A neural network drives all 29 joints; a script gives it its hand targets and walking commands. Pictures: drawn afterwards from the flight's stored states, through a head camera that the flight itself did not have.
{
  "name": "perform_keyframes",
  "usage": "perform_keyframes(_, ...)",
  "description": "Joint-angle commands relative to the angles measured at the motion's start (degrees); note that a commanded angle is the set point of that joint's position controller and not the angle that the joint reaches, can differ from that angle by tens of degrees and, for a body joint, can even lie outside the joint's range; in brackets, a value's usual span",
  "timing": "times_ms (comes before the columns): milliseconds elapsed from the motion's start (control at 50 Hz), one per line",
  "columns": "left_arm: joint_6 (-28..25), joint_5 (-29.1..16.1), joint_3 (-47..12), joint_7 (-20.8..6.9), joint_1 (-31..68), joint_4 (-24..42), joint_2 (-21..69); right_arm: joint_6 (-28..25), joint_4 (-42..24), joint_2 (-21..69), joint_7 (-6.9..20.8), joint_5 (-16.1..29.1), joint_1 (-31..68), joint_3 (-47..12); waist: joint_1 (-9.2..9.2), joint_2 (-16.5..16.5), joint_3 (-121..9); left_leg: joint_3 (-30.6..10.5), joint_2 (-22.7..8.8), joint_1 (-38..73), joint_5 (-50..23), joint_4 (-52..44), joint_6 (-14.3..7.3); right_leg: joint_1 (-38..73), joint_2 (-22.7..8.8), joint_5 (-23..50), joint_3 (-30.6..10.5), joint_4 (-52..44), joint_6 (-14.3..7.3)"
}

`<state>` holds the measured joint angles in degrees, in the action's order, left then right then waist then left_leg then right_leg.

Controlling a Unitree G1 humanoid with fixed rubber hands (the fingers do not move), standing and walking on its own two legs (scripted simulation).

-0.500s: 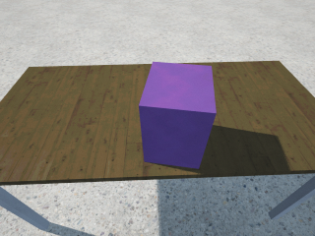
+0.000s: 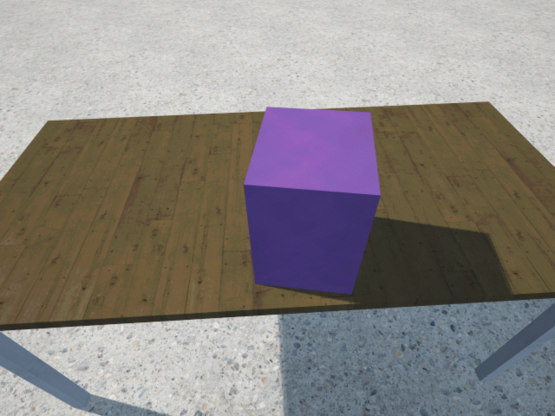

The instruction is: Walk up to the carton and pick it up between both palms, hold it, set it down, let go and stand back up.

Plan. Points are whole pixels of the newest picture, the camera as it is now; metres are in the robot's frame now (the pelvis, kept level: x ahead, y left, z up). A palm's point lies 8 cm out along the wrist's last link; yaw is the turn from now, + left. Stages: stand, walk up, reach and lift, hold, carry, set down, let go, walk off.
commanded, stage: stand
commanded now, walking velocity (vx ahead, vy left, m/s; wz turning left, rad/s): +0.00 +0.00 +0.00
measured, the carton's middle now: (309, 202) +0.47 -0.03 +0.04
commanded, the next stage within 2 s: none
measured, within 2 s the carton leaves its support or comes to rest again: neither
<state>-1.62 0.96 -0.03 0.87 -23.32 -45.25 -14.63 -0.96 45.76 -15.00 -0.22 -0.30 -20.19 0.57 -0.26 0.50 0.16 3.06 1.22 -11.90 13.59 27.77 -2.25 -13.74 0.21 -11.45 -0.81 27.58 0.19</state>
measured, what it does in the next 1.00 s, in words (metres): stands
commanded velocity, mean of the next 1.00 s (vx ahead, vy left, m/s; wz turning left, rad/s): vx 0.00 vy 0.00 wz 0.00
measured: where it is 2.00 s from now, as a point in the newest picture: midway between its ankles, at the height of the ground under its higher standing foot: outside the picture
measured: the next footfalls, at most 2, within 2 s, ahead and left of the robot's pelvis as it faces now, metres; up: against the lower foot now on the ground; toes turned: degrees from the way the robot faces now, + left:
none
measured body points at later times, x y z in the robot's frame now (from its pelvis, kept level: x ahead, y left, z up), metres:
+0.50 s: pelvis +0.01 +0.00 +0.00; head +0.01 +0.00 +0.45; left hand +0.06 +0.26 -0.13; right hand +0.06 -0.27 -0.13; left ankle +0.02 +0.09 -0.74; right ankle +0.04 -0.12 -0.74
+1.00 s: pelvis +0.02 +0.00 +0.00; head +0.01 -0.01 +0.45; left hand +0.04 +0.25 -0.14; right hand +0.04 -0.26 -0.14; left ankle +0.02 +0.09 -0.74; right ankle +0.04 -0.12 -0.74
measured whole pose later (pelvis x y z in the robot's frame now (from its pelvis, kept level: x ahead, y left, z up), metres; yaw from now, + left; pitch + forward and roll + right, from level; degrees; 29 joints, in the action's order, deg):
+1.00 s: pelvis +0.02 +0.00 +0.00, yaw -1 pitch -2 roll +0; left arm -0.8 0.3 -1.0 1.9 -20.5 -52.3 -13.7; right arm -0.5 51.9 -13.8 -1.5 0.1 -19.9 -0.6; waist -0.1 0.0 1.0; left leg 3.2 0.8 -9.5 13.4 24.6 -1.7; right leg -11.9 0.7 -11.4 -1.7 25.1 -0.1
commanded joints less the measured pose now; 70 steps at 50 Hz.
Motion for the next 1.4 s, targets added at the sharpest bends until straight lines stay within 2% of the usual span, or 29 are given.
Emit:
perform_keyframes(0,-0.8,-0.1,1.6,0.5,-1.6,2.9,-6.9,-0.9,-3.3,-7.2,-0.5,0.1,-1.8,1.7,0.21,-1.4,4.1,-9.3,-7.1,-3.9,4.2,-8.2,0.5,-0.8,-5.2,-1.7,-6.3,-5.0,-0.8)
perform_keyframes(60,-0.8,-0.2,1.6,0.5,-1.6,2.1,-6.7,-0.8,-2.7,-7.2,-0.6,0.0,-1.6,1.7,-0.09,-0.3,3.6,-8.8,-6.9,-3.2,3.0,-7.8,0.5,-0.4,-5.2,0.0,-6.1,-5.2,-0.7)
perform_keyframes(120,-0.6,-0.3,1.5,0.5,-1.1,1.7,-6.7,-0.7,-2.4,-6.9,-0.7,0.0,-2.1,1.6,0.49,-0.1,4.6,-8.5,-7.0,-3.5,2.1,-7.9,0.6,-0.8,-5.5,0.1,-6.4,-5.5,-0.8)
perform_keyframes(160,-0.5,-0.4,1.5,0.6,-1.0,1.6,-6.9,-0.7,-2.0,-6.8,-0.7,0.1,-1.8,1.5,0.23,-1.5,4.1,-8.7,-7.0,-2.8,2.3,-7.9,0.5,-1.1,-5.3,-0.2,-6.1,-5.6,-1.0)
perform_keyframes(240,-0.6,-0.2,1.7,0.7,-1.0,1.0,-6.9,-0.8,-1.1,-6.5,-0.8,0.1,-2.3,1.4,0.42,-0.1,3.9,-8.5,-6.9,-2.4,0.3,-7.6,0.8,-0.1,-5.5,1.4,-6.4,-5.7,-1.0)
perform_keyframes(280,-0.5,-0.3,1.6,0.7,-0.7,0.8,-6.7,-0.9,-1.1,-6.8,-0.9,0.1,-2.0,1.4,0.18,-0.9,2.6,-8.5,-7.2,-1.5,-0.7,-7.6,0.7,0.6,-5.5,2.2,-6.3,-5.4,-0.8)
perform_keyframes(380,-0.3,-0.3,1.4,0.8,-0.4,0.2,-6.6,-0.7,0.0,-6.8,-1.1,0.3,-2.1,1.1,0.11,0.1,3.3,-8.3,-7.1,-2.3,-0.3,-8.0,0.7,0.8,-5.3,2.4,-6.4,-5.5,-1.0)
perform_keyframes(480,-0.4,-0.5,1.2,0.9,0.0,-1.2,-6.5,-0.6,0.7,-6.3,-1.2,0.5,-2.5,1.0,0.12,-1.2,3.3,-8.4,-7.3,-1.3,-2.6,-7.8,0.8,0.5,-5.6,3.8,-6.5,-5.8,-1.3)
perform_keyframes(500,-0.3,-0.5,1.3,0.9,0.0,-1.3,-6.5,-0.6,1.0,-6.4,-1.2,0.4,-2.7,1.0,0.18,-1.5,3.0,-8.3,-7.2,-1.3,-2.0,-7.9,0.8,0.9,-5.5,3.2,-6.3,-5.9,-1.2)
perform_keyframes(520,-0.3,-0.3,1.4,0.9,0.1,-1.3,-6.3,-0.6,1.0,-6.5,-1.3,0.3,-2.6,1.0,-0.02,-0.2,3.6,-8.0,-7.1,-1.2,-2.3,-8.0,0.8,0.6,-5.4,4.1,-6.3,-5.8,-1.0)
perform_keyframes(580,0.0,-0.4,1.2,1.1,0.3,-2.0,-6.3,-0.6,1.3,-6.4,-1.3,0.3,-2.6,1.1,0.13,0.8,3.4,-8.0,-7.2,-1.4,-1.8,-8.4,0.8,1.5,-5.4,3.2,-6.1,-5.8,-1.0)
perform_keyframes(720,0.1,-0.7,0.7,1.2,0.3,-3.4,-6.1,-0.4,2.4,-6.1,-1.4,0.4,-2.7,0.5,0.24,-0.9,4.1,-8.0,-7.2,-0.9,-1.2,-8.9,0.7,0.7,-5.5,2.9,-6.6,-6.6,-1.0)
perform_keyframes(1040,0.3,-0.7,0.5,1.4,-0.1,-6.0,-5.4,-0.2,4.7,-5.3,-1.7,0.4,-2.8,0.3,0.18,-0.5,4.5,-7.6,-7.2,-0.5,0.5,-9.6,0.9,0.0,-5.2,1.5,-6.8,-7.1,-0.8)
perform_keyframes(1380,0.3,-0.8,0.2,1.7,-0.1,-8.0,-4.5,-0.1,6.8,-4.5,-1.9,0.5,-3.3,0.1,0.22,-0.7,4.2,-7.0,-7.4,0.7,-1.5,-9.5,1.0,0.1,-5.2,3.2,-7.0,-7.2,-0.8)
